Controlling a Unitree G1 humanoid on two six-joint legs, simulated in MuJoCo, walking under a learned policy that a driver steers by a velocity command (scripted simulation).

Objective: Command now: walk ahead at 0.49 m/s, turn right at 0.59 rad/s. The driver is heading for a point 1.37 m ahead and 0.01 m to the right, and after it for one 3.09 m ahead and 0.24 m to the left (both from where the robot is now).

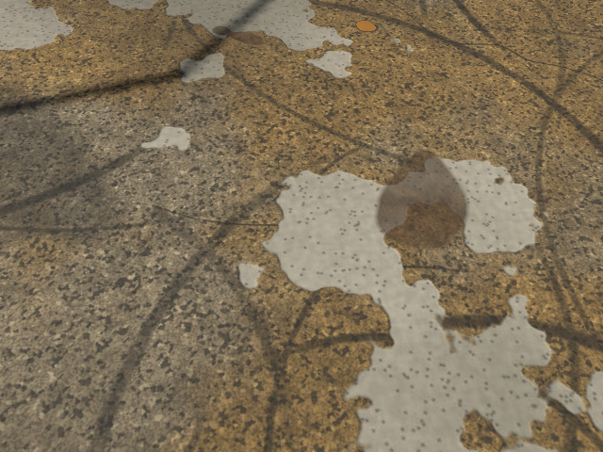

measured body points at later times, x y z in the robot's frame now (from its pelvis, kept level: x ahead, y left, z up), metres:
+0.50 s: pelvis +0.27 -0.08 +0.00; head +0.29 -0.09 +0.45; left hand +0.39 +0.16 -0.13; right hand +0.28 -0.34 -0.14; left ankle +0.29 +0.08 -0.66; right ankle +0.27 -0.13 -0.74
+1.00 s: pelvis +0.56 -0.06 -0.01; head +0.59 -0.06 +0.44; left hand +0.63 +0.19 -0.15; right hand +0.64 -0.34 -0.14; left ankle +0.60 -0.02 -0.74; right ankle +0.47 -0.20 -0.64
